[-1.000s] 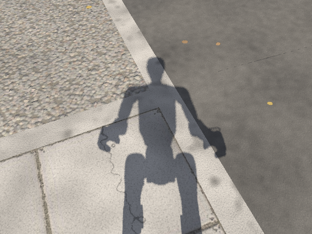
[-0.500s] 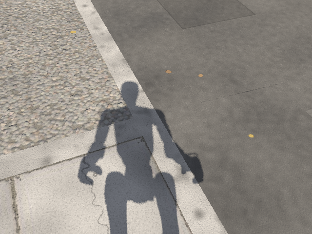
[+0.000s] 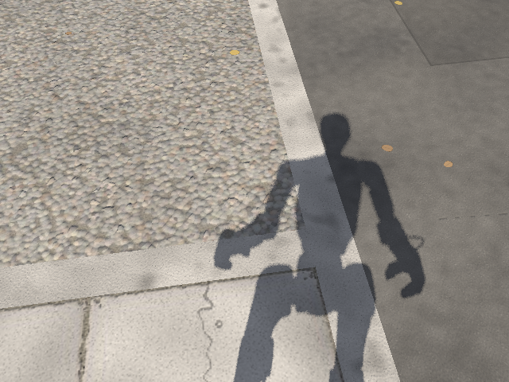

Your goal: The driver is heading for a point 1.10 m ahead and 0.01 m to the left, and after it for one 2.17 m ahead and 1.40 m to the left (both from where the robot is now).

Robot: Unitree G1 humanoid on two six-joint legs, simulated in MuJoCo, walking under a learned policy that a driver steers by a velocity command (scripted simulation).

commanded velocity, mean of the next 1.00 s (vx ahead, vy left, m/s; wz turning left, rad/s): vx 0.50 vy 0.00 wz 0.04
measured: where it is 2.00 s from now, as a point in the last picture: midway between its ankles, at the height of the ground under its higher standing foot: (249, 270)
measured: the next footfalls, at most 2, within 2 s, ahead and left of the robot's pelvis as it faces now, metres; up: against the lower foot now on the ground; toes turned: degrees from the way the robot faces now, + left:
left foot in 0.34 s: +0.35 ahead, +0.18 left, +0.00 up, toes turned +14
right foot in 0.90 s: +0.68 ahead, +0.00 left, +0.00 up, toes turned +0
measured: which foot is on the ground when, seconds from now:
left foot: up 0.00-0.32, down 0.34-0.90, up 0.92-1.00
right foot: down 0.00-0.34, up 0.36-0.88, down 0.90-1.00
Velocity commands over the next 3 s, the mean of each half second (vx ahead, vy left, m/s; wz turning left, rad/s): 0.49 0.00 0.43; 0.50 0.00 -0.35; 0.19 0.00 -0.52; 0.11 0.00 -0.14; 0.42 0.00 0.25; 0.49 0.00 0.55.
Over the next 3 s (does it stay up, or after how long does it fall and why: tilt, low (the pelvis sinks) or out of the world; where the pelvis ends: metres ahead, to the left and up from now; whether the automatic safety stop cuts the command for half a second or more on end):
stays up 1.30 -0.03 -0.01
